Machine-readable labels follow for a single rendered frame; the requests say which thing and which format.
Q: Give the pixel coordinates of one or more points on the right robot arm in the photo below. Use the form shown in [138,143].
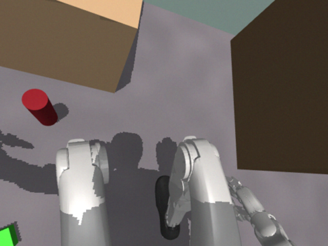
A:
[269,231]

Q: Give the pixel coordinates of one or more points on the right robot foot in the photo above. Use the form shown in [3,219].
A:
[162,198]

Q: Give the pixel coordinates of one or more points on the right robot hand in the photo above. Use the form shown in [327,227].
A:
[246,197]

